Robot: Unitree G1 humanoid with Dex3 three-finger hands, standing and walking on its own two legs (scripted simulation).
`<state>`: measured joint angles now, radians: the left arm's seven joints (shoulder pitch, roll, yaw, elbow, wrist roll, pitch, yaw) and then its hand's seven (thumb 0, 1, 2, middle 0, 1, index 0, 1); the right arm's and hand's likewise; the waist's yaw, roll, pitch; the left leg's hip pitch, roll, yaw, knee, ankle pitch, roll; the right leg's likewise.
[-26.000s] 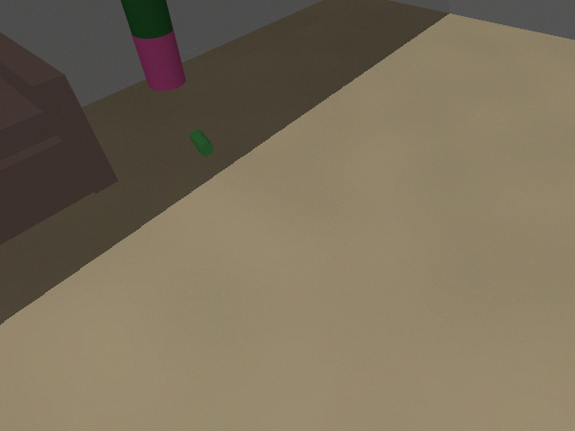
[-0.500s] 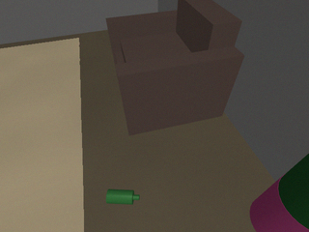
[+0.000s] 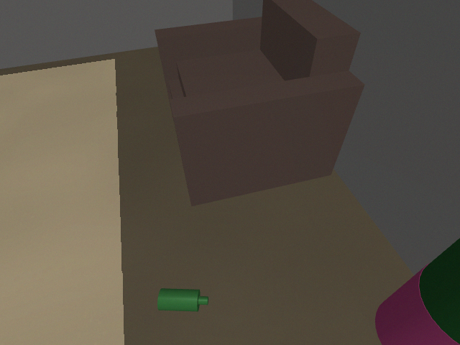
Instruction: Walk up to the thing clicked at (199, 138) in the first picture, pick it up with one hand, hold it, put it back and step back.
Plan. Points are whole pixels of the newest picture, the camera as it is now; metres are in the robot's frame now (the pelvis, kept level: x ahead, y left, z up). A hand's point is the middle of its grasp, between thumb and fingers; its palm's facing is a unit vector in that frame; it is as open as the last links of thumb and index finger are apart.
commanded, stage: walk up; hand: left
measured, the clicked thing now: (184, 299) +0.44 +0.23 -0.74
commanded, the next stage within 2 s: stand in 0.94 s
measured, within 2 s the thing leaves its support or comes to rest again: neither
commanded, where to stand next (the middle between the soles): +0.06 +0.01 m, yaw +0 degrees
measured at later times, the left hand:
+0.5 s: hand out of the picture +0.09 +0.25 -0.15, palm faces -0.03 -0.93 -0.37, open 7.4 cm
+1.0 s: hand out of the picture +0.08 +0.25 -0.15, palm faces -0.05 -0.93 -0.36, open 7.4 cm
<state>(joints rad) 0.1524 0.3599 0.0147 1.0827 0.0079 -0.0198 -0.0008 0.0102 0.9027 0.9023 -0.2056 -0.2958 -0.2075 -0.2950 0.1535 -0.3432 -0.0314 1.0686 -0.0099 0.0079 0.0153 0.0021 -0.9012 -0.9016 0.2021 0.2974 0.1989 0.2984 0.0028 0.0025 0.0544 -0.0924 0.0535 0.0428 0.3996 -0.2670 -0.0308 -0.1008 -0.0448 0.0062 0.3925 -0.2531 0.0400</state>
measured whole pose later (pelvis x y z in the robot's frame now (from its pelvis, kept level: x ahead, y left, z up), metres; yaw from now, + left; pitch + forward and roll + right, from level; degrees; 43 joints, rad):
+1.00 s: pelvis -0.01 +0.00 +0.00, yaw -1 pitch -3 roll +0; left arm 0.13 0.36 0.01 1.07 0.01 -0.01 0.00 0.01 0.90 0.90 -0.21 -0.30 -0.21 -0.30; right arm 0.13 -0.35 -0.03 1.06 0.00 0.01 0.01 0.00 -0.90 -0.90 0.20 0.30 0.20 0.30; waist 0.00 0.00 0.07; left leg -0.08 0.06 0.07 0.39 -0.26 -0.03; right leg -0.11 -0.04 0.03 0.41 -0.25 0.04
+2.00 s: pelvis -0.04 +0.00 +0.00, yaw +0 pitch -2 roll +0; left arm 0.13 0.35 -0.01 1.11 0.01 -0.01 -0.01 0.01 0.90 0.90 -0.21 -0.30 -0.21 -0.30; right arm 0.13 -0.35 -0.01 1.12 -0.01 -0.01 0.01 0.00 -0.90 -0.90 0.20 0.30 0.20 0.30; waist 0.00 0.00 0.05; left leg -0.12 0.05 0.05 0.33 -0.18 -0.03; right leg -0.13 -0.04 0.01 0.34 -0.17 0.04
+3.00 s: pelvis -0.03 -0.01 +0.00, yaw +0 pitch -2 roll +0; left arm 0.12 0.35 -0.01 1.11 0.01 -0.01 -0.01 0.01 0.90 0.90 -0.21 -0.30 -0.21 -0.30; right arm 0.12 -0.35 -0.01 1.12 -0.01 -0.01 0.01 0.00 -0.90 -0.90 0.20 0.30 0.20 0.30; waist 0.00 0.00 0.06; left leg -0.11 0.06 0.04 0.33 -0.19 -0.04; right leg -0.13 -0.04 0.00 0.34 -0.18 0.04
